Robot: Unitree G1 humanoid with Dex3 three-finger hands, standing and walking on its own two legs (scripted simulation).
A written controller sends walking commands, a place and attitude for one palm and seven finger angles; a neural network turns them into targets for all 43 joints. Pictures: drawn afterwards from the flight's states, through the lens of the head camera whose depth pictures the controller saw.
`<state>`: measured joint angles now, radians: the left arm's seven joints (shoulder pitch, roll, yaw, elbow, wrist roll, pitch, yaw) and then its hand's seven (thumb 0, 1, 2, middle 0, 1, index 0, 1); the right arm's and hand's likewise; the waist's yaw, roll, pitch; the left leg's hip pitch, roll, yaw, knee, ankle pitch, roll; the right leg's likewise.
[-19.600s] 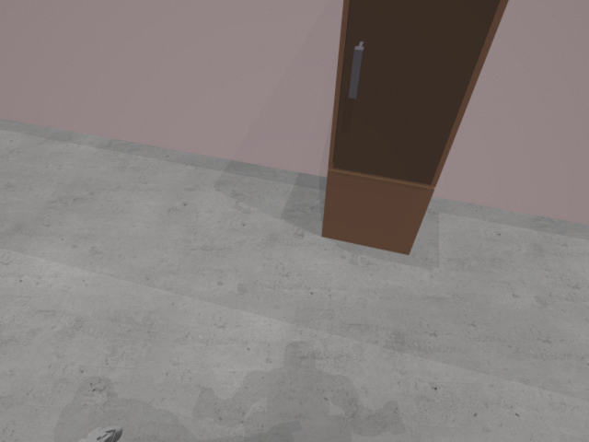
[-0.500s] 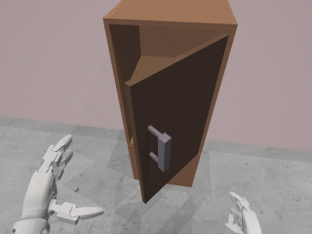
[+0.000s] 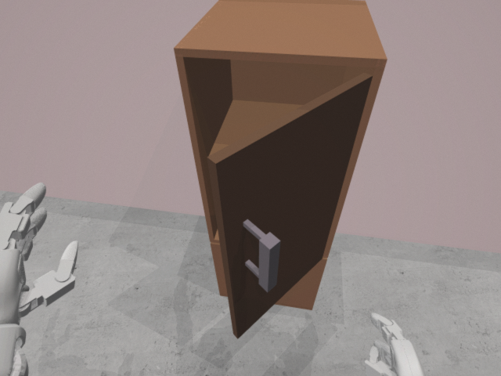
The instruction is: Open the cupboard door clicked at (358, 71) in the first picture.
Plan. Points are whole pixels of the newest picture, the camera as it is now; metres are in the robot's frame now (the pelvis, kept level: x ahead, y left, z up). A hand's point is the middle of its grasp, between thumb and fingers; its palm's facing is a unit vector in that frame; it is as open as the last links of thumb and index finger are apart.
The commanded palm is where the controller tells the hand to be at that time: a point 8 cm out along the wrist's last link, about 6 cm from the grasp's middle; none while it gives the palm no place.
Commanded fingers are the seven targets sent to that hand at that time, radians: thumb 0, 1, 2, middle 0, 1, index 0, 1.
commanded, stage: draw the hand back to the body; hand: left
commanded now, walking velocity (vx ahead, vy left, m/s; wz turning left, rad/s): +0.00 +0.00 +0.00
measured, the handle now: (259, 255) +0.31 +0.03 +0.03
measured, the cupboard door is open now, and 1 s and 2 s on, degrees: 52 52 52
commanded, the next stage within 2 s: step back with the hand held close in 0.38 s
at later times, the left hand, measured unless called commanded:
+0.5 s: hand (76, 274) +0.18 +0.24 +0.15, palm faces +0.44 -0.80 -0.40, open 7.4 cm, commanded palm +0.14 +0.28 +0.17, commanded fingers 0.00 0.90 0.90 -0.20 -0.30 -0.20 -0.30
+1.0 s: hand (44, 302) +0.15 +0.26 +0.15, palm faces +0.34 -0.79 -0.50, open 7.4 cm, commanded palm +0.09 +0.30 +0.17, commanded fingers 0.00 0.90 0.90 -0.20 -0.30 -0.20 -0.30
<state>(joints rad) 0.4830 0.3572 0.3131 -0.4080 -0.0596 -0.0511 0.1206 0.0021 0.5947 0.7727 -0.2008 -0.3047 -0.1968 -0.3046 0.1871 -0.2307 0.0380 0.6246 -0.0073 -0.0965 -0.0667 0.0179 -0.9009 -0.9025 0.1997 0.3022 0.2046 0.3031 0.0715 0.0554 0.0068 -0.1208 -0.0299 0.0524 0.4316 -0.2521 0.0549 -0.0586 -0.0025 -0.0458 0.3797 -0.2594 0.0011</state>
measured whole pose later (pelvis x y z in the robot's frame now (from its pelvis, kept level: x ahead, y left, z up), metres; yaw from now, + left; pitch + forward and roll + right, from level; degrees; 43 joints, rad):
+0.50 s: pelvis +0.00 -0.02 +0.00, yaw +0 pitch -4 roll -1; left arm 0.46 0.34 0.32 -0.36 -0.07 -0.07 0.11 0.01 0.89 0.90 -0.21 -0.30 -0.21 -0.30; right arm 0.18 -0.23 0.02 0.66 -0.01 -0.08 -0.07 0.02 -0.90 -0.90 0.20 0.30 0.20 0.30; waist 0.07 0.07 0.02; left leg -0.09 0.00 0.04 0.40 -0.23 0.03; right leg -0.03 0.03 -0.05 0.34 -0.23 -0.03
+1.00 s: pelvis -0.06 +0.00 -0.01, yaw -1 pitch +0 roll -1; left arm 0.58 0.44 0.40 -0.51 -0.05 -0.15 0.13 0.01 0.89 0.90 -0.22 -0.31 -0.21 -0.31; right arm 0.18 -0.24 -0.01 0.55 0.01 0.00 -0.08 0.02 -0.90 -0.90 0.20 0.30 0.20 0.30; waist 0.00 0.02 0.03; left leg -0.31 -0.01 0.07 0.49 -0.18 0.06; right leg -0.26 0.01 -0.03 0.45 -0.19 0.00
